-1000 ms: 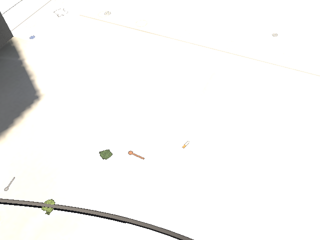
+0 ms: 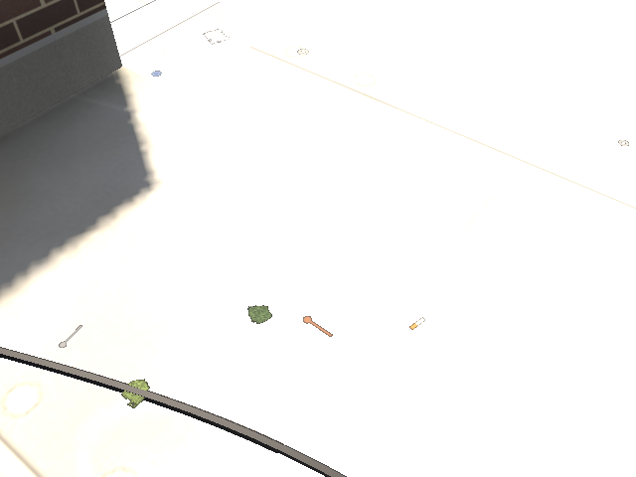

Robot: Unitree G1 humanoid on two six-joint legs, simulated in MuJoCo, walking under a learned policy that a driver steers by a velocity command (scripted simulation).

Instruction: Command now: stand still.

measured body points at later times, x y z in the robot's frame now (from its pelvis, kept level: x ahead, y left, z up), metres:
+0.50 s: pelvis +0.12 +0.04 +0.00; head +0.12 +0.06 +0.45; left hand +0.18 +0.29 -0.15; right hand +0.05 -0.20 -0.14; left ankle +0.05 +0.11 -0.75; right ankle +0.11 -0.09 -0.67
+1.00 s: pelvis +0.39 +0.01 +0.00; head +0.41 +0.00 +0.45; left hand +0.38 +0.26 -0.15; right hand +0.46 -0.24 -0.15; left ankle +0.40 +0.16 -0.67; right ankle +0.40 -0.04 -0.75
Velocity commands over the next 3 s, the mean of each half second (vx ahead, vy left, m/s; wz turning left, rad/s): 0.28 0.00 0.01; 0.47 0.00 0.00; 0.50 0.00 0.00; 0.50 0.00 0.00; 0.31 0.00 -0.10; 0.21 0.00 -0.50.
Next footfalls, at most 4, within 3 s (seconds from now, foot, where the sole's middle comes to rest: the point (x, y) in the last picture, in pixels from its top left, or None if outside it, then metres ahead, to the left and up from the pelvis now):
0.78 right None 0.44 -0.04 -0.78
1.32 left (277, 383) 0.75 0.12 -0.78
1.88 right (349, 281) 1.05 -0.06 -0.78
2.38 left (291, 218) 1.28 0.11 -0.78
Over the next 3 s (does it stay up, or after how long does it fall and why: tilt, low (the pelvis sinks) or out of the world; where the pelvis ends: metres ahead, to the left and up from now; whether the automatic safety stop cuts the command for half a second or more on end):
stays up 1.18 -0.01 0.01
